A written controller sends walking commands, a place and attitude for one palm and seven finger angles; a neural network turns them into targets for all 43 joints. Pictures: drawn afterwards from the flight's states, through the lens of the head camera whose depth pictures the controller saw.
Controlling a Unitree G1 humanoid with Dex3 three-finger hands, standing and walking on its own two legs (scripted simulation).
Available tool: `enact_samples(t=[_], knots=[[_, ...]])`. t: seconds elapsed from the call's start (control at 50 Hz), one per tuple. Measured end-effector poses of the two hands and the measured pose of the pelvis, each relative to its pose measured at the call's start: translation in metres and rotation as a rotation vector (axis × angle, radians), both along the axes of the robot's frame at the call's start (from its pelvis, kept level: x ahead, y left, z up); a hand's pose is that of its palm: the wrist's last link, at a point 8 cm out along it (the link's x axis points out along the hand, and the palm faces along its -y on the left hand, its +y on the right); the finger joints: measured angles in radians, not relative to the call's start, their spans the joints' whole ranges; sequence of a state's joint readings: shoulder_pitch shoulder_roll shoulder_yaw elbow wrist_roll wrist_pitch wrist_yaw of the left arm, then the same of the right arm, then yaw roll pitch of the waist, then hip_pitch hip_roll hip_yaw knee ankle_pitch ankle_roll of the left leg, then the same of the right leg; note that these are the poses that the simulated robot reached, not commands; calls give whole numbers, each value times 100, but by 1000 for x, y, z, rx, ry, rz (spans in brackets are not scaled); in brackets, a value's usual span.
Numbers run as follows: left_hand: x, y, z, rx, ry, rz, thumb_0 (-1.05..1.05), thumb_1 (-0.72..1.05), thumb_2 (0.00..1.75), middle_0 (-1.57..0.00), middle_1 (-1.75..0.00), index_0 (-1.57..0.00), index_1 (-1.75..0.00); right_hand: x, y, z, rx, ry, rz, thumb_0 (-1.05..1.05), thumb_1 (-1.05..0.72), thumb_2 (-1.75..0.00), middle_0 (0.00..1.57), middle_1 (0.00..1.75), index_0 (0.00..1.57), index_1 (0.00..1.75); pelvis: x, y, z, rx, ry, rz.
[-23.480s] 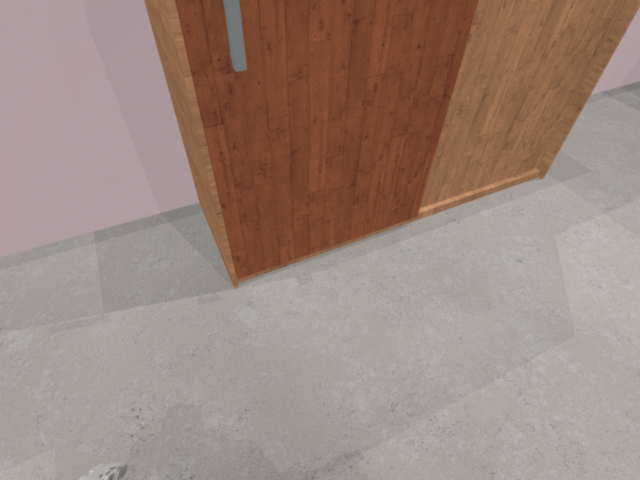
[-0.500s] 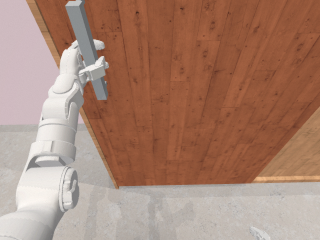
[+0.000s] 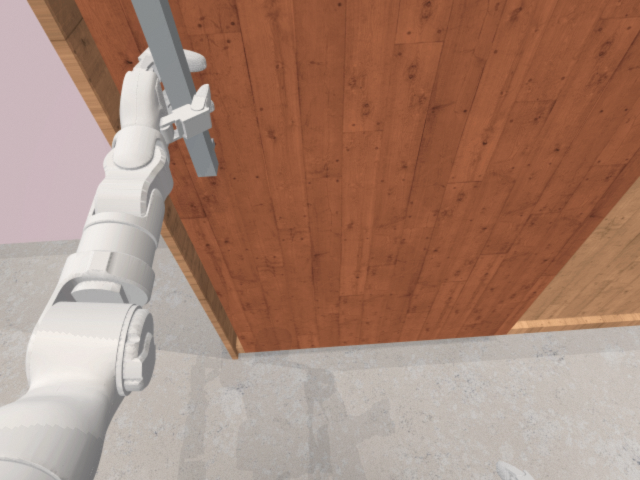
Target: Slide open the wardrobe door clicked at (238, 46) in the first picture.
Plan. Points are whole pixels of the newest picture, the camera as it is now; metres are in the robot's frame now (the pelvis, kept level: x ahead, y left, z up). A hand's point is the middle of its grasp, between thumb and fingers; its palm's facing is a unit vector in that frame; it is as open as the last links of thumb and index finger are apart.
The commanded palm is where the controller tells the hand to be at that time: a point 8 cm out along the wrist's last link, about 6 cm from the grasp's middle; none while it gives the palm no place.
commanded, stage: step sideways, sliding the door along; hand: left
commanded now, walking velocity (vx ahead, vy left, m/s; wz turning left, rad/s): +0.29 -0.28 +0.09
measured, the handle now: (184, 82) +0.53 +0.18 +0.22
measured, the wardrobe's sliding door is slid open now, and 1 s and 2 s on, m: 0.03 0.14 0.57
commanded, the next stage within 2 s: none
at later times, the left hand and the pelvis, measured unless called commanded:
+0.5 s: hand (239, 110) +0.49 +0.11 +0.20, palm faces +0.24 -0.97 -0.10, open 6.2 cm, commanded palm +0.47 +0.12 +0.21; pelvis +0.03 -0.07 +0.00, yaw +4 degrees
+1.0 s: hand (303, 106) +0.50 +0.04 +0.20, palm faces +0.44 -0.89 -0.14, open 6.5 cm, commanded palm +0.47 +0.01 +0.21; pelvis +0.10 -0.23 -0.01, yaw +11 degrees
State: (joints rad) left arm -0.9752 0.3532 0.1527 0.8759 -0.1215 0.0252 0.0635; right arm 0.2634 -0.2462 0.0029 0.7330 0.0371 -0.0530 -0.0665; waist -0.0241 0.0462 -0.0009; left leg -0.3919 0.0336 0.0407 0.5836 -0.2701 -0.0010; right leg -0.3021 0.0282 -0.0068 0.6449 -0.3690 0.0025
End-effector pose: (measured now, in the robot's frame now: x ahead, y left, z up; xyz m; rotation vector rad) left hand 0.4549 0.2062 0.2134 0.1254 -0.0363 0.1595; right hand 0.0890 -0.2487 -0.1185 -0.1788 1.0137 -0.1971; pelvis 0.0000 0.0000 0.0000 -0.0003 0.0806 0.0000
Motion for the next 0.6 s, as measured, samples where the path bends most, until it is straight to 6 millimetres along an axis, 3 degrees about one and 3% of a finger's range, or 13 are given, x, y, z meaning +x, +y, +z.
enact_samples(t=[0.1, 0.2, 0.3, 0.36, 0.44, 0.54, 0.6], knots=[[-2, -11, 1, 6, -3, 44, -4, 65, 80, -44, -140, -33, -140, -21, -14, -7, 19, -6, -51, 0, -90, -90, 20, 30, 20, 30, -11, -17, -4, 14, -51, -38], [-4, -24, 0, 15, -17, 95, -3, 68, 79, -45, -140, -28, -140, -42, -40, -27, 23, 80, -62, 0, -90, -90, 20, 30, 20, 30, -10, -41, -13, -6, -85, -8], [-4, -33, 0, 32, -27, 103, -4, 68, 79, -45, -140, -27, -140, -40, -67, -19, -29, 175, -14, 1, -90, -90, 20, 30, 20, 30, 2, -57, -1, 33, -86, 24], [-3, -37, -1, 42, -46, 100, -4, 66, 80, -46, -140, -28, -140, -22, -79, -9, -54, 179, 41, 1, -90, -90, 20, 30, 20, 30, 10, -64, 6, 50, -81, 46], [0, -43, -4, 28, -99, 87, -4, 66, 81, -46, -140, -29, -140, 20, -86, 2, -88, 134, 103, 1, -90, -90, 20, 30, 20, 30, 19, -72, 7, 58, -76, 68], [4, -50, -12, -8, -211, 51, -3, 67, 83, -46, -140, -26, -140, 88, -82, 7, -100, -22, 140, 1, -90, -90, 20, 30, 20, 30, 27, -77, -6, 35, -74, 69], [4, -57, -12, -14, -233, 45, -2, 69, 82, -46, -140, -26, -140, 121, -70, 9, -35, -91, 171, 1, -90, -90, 20, 30, 20, 30, 27, -87, -4, 14, -107, 62]])
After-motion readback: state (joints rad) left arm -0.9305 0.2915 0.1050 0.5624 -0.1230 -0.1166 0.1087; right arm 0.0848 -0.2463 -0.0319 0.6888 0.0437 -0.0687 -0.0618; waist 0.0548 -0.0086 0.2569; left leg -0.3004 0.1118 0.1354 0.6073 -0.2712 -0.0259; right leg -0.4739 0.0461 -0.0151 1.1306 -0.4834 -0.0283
